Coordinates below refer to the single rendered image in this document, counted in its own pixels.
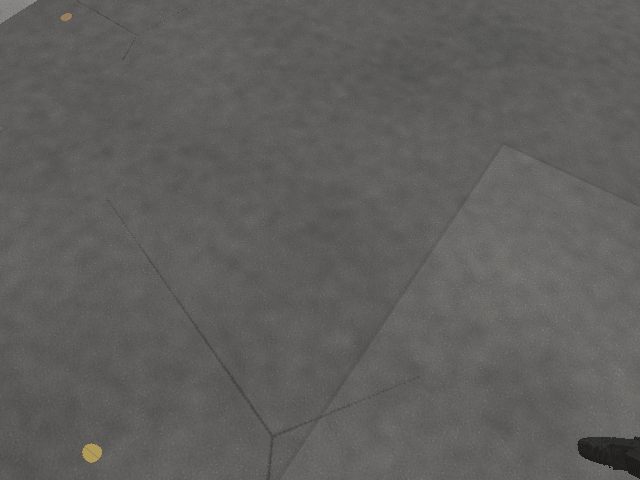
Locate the robot right hand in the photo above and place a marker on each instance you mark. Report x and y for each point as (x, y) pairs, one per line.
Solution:
(620, 453)

